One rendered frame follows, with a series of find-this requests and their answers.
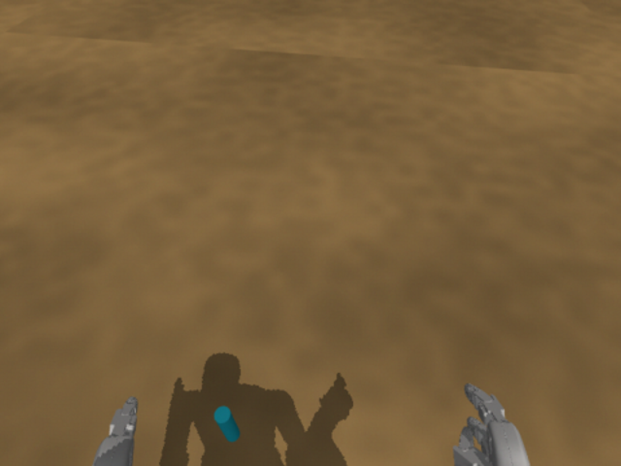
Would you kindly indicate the right robot hand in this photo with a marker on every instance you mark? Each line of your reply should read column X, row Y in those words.
column 500, row 441

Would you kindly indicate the can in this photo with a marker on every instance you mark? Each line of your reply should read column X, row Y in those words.
column 227, row 424

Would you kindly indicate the left robot hand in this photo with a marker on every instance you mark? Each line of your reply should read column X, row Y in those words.
column 117, row 449

